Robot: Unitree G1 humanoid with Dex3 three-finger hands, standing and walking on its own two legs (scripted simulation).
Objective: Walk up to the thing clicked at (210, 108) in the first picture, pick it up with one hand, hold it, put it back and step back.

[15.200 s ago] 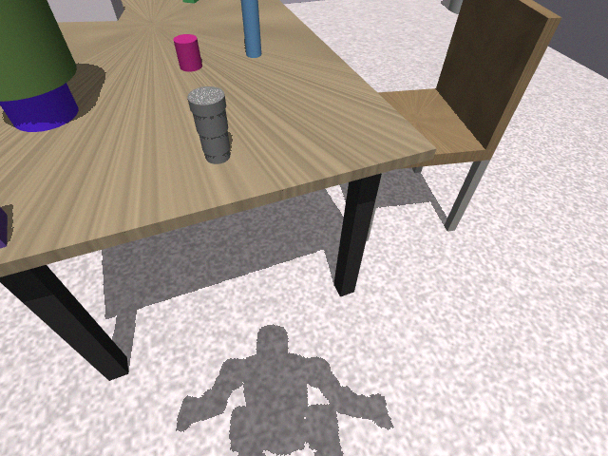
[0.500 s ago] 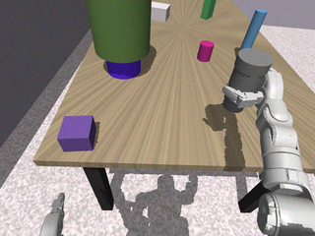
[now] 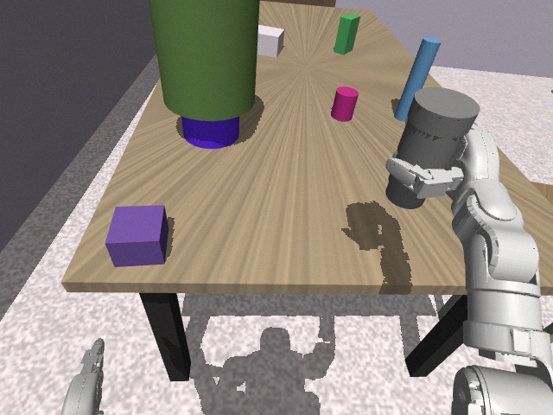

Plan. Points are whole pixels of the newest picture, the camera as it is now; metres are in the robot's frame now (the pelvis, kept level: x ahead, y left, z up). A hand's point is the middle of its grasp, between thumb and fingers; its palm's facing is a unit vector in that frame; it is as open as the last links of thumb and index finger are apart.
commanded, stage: lift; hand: right
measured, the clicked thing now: (422, 154) +0.37 -0.17 +0.24
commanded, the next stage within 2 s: hold in 0.26 s
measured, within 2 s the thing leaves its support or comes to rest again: neither
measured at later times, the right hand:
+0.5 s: hand (439, 151) +0.35 -0.18 +0.26, palm faces +0.15 +0.99 -0.02, open 9.4 cm
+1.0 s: hand (448, 147) +0.34 -0.18 +0.27, palm faces +0.14 +0.99 -0.02, open 9.4 cm
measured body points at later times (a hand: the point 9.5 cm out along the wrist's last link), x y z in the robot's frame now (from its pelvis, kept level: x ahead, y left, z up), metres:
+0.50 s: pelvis +0.00 -0.01 +0.00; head -0.04 +0.03 +0.45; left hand +0.17 +0.25 -0.07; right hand +0.34 -0.23 +0.26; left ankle +0.03 +0.12 -0.73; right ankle +0.02 -0.15 -0.73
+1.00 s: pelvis +0.00 -0.01 +0.00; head -0.04 +0.03 +0.45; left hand +0.18 +0.25 -0.07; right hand +0.33 -0.23 +0.27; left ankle +0.03 +0.12 -0.73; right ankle +0.02 -0.15 -0.73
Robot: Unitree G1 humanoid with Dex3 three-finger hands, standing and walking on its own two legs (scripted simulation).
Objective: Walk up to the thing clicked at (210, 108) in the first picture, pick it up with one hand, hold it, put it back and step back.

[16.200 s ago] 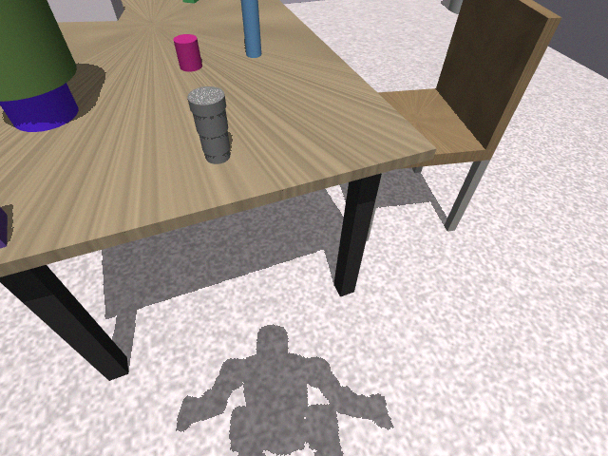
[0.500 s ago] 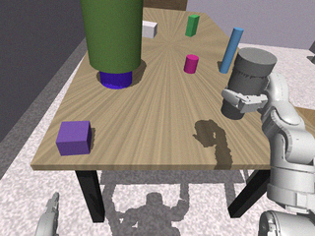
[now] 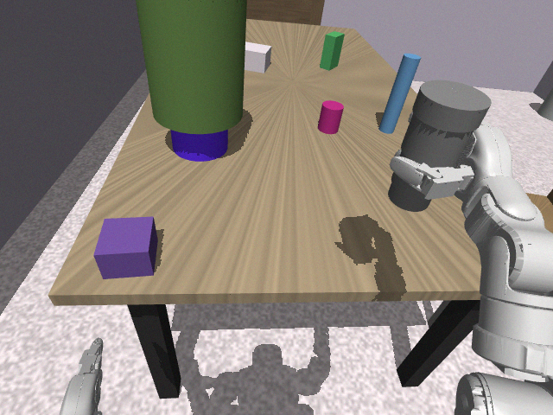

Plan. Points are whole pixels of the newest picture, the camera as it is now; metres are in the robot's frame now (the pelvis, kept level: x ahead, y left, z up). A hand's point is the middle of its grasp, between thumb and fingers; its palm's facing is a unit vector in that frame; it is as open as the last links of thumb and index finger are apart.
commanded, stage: hold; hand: right
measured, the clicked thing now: (428, 152) +0.34 -0.17 +0.28
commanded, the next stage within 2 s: crouch in 1.96 s
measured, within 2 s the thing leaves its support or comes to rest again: neither
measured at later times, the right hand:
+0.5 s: hand (425, 163) +0.33 -0.17 +0.26, palm faces +0.13 +0.99 -0.02, open 9.4 cm
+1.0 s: hand (418, 158) +0.35 -0.16 +0.26, palm faces +0.12 +0.99 -0.02, open 9.4 cm
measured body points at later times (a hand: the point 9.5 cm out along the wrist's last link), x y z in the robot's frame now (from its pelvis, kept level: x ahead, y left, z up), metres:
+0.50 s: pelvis +0.00 +0.00 +0.00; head -0.05 +0.04 +0.45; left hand +0.17 +0.26 -0.07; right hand +0.32 -0.22 +0.26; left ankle +0.02 +0.13 -0.73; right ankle +0.02 -0.14 -0.73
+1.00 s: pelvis +0.00 +0.00 +0.00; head -0.04 +0.04 +0.45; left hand +0.17 +0.26 -0.08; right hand +0.33 -0.22 +0.26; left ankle +0.02 +0.13 -0.73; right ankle +0.02 -0.14 -0.73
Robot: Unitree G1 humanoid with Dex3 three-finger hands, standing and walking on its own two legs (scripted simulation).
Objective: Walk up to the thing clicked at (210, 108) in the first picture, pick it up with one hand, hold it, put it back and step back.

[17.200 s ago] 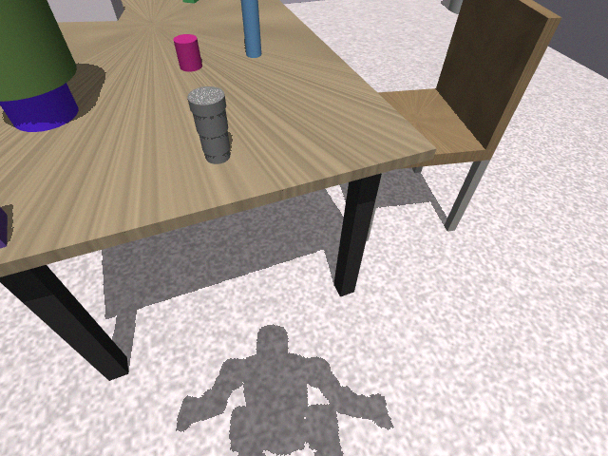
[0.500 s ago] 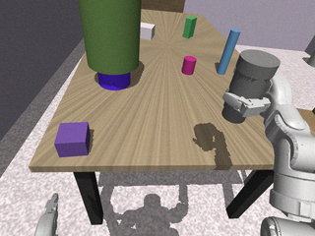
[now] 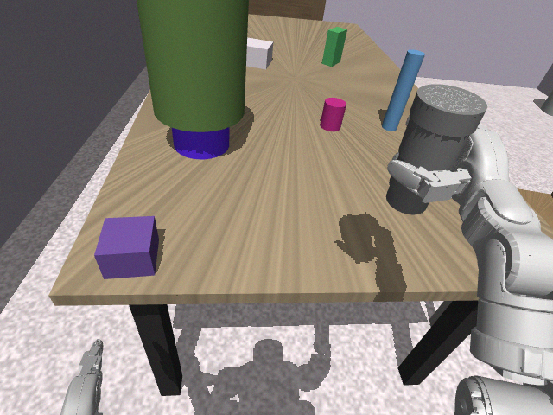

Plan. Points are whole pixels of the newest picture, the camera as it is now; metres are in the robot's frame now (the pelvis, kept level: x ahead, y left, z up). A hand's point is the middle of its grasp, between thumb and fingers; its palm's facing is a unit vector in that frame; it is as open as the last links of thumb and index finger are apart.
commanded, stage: hold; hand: right
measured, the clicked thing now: (425, 156) +0.34 -0.17 +0.27
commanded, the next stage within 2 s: crouch in 0.96 s
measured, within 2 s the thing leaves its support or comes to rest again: neither
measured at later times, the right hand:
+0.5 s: hand (420, 159) +0.35 -0.17 +0.26, palm faces +0.13 +0.99 -0.02, open 9.4 cm
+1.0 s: hand (423, 156) +0.34 -0.17 +0.26, palm faces +0.12 +0.99 -0.02, open 9.4 cm
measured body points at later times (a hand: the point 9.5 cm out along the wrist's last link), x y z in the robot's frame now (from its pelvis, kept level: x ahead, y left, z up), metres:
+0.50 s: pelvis +0.00 +0.00 +0.00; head -0.04 +0.04 +0.45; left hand +0.17 +0.26 -0.08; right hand +0.33 -0.22 +0.26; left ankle +0.02 +0.13 -0.73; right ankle +0.01 -0.14 -0.73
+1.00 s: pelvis +0.00 +0.00 +0.00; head -0.04 +0.04 +0.45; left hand +0.17 +0.26 -0.08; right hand +0.33 -0.22 +0.27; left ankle +0.02 +0.13 -0.73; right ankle +0.01 -0.14 -0.73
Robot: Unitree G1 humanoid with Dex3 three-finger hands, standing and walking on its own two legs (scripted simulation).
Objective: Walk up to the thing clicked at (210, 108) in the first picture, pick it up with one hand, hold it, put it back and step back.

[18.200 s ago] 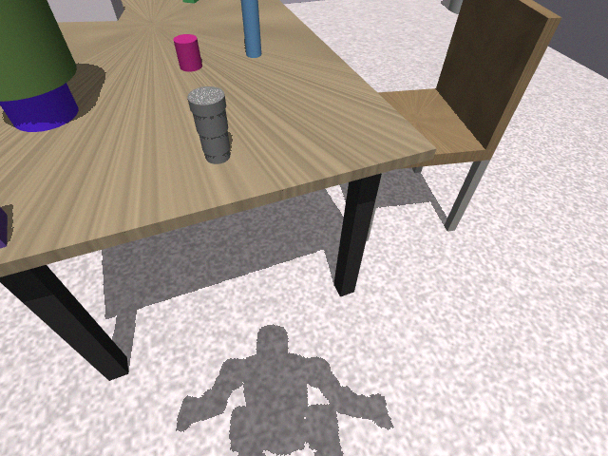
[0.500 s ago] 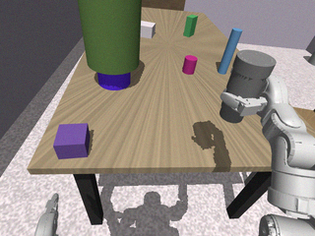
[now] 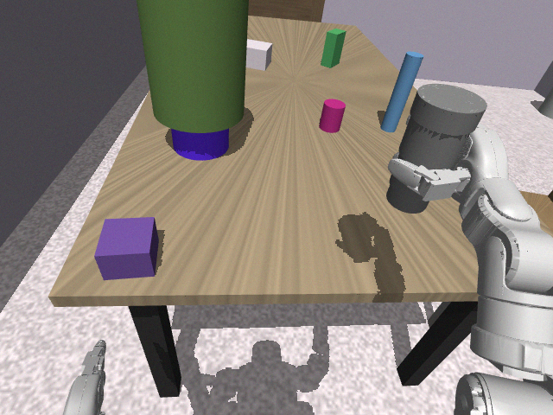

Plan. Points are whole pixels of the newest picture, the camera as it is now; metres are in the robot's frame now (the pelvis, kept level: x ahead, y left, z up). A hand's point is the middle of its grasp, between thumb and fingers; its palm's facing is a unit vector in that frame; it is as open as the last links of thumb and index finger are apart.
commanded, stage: crouch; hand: right
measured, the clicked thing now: (426, 155) +0.34 -0.17 +0.27
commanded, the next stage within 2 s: lower in 1.40 s
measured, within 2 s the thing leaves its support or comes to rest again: neither
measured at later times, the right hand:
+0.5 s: hand (399, 172) +0.39 -0.17 +0.20, palm faces +0.16 +0.99 +0.00, open 9.4 cm
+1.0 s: hand (385, 176) +0.45 -0.19 +0.15, palm faces +0.17 +0.99 -0.01, open 9.4 cm
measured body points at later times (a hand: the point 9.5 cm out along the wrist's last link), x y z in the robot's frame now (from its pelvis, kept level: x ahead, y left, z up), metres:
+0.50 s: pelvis -0.01 +0.00 +0.00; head -0.03 +0.02 +0.45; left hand +0.14 +0.26 -0.08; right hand +0.38 -0.23 +0.21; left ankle +0.01 +0.13 -0.73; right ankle +0.01 -0.14 -0.73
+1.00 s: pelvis +0.00 +0.00 -0.01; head +0.02 +0.00 +0.44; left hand +0.14 +0.26 -0.08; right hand +0.44 -0.24 +0.15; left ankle +0.01 +0.13 -0.73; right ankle +0.01 -0.14 -0.73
